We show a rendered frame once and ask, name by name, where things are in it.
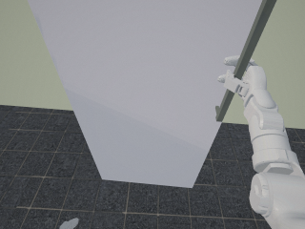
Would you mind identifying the right robot forearm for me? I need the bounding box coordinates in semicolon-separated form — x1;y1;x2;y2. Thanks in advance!
243;89;305;179

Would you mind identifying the fridge door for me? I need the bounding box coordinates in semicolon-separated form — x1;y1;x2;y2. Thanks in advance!
28;0;262;188

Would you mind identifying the robot left hand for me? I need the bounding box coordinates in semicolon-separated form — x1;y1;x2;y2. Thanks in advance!
59;218;79;229

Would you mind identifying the handle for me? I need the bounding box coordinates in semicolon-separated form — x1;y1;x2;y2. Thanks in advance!
215;0;277;122

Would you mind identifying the robot right hand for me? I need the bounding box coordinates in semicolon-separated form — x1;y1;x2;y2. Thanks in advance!
217;55;267;101

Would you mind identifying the robot right upper arm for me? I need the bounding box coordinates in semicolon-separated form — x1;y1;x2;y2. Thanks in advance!
249;172;305;229

